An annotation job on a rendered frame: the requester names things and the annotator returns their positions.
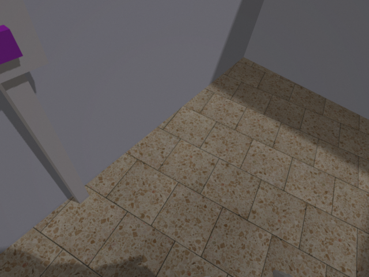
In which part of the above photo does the panel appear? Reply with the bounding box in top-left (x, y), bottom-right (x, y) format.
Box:
top-left (0, 0), bottom-right (89, 203)

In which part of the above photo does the button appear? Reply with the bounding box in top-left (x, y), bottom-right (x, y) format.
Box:
top-left (0, 25), bottom-right (23, 64)

